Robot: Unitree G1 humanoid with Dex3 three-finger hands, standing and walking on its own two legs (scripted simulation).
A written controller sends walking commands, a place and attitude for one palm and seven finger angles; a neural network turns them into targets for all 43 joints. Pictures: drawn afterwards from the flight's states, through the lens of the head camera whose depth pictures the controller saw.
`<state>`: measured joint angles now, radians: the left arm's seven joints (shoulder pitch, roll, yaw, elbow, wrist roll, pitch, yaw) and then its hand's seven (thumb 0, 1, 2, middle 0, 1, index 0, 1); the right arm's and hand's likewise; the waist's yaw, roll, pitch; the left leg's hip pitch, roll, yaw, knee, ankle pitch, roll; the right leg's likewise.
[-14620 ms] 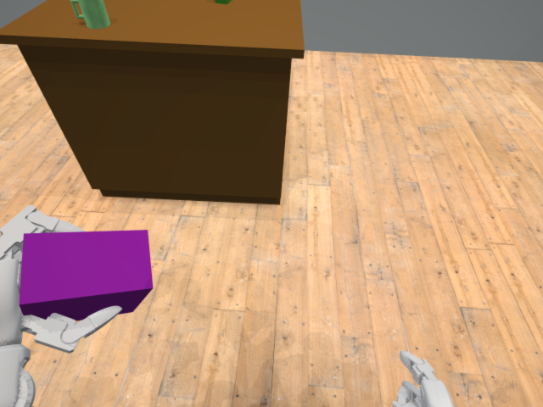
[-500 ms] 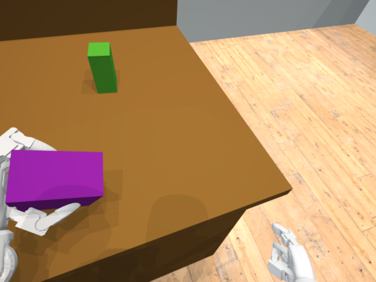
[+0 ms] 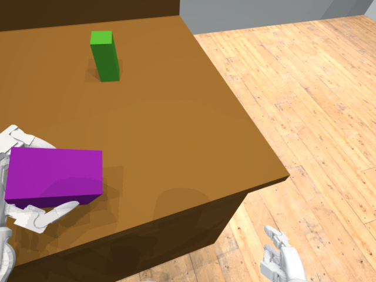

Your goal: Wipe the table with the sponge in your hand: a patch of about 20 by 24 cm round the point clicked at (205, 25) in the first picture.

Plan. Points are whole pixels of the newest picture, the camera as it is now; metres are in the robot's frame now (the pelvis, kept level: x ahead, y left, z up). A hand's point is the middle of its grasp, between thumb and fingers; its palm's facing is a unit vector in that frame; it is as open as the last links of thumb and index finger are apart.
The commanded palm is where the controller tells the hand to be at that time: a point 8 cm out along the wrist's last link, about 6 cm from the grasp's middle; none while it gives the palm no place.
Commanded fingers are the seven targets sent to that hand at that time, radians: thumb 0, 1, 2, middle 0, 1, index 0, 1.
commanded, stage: shuffle to correct the standing spot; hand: left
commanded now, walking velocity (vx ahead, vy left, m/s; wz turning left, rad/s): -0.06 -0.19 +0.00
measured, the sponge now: (69, 180) +0.24 +0.22 +0.13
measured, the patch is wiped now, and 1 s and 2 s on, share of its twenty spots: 0.00 0.00 0.00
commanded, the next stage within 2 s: come to a stop and stand still in 1.34 s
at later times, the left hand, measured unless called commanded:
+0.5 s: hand (96, 178) +0.23 +0.17 +0.15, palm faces +0.30 -0.86 -0.41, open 10.6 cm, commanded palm +0.17 +0.22 +0.17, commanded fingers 0.00 0.10 1.30 -1.20 -1.60 -1.20 -1.60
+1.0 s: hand (50, 218) +0.17 +0.21 +0.15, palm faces +0.35 -0.84 -0.42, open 10.6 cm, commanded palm +0.12 +0.24 +0.17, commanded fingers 0.00 0.10 1.30 -1.20 -1.60 -1.20 -1.60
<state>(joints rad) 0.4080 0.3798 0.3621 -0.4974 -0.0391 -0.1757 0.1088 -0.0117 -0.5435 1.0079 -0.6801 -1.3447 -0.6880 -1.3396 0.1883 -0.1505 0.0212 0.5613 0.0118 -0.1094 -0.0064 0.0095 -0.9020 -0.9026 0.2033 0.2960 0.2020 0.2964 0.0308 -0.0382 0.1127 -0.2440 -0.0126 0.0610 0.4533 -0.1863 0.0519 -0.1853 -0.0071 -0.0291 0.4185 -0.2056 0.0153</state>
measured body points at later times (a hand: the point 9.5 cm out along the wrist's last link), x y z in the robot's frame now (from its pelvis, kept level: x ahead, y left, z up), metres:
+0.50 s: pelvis +0.01 -0.06 -0.01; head +0.06 -0.05 +0.44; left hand +0.21 +0.22 +0.18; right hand +0.19 -0.31 -0.08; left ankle +0.04 +0.08 -0.74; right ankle +0.01 -0.13 -0.74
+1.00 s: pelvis -0.04 -0.04 +0.00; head +0.01 +0.00 +0.44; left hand +0.15 +0.26 +0.17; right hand +0.12 -0.27 -0.08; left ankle -0.01 +0.06 -0.74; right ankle -0.02 -0.15 -0.72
